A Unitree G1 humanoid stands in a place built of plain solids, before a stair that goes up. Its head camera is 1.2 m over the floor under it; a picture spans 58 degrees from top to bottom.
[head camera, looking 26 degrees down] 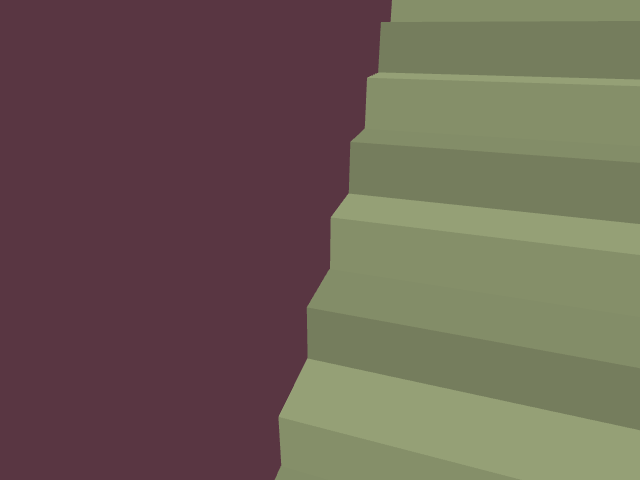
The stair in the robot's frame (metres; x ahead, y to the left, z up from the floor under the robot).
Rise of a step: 0.17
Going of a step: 0.22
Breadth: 0.96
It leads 17 degrees to the right of straight ahead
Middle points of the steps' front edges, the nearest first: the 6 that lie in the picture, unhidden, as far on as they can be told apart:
0.62 -0.36 0.35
0.83 -0.42 0.52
1.04 -0.49 0.70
1.25 -0.55 0.87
1.46 -0.62 1.05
1.67 -0.69 1.22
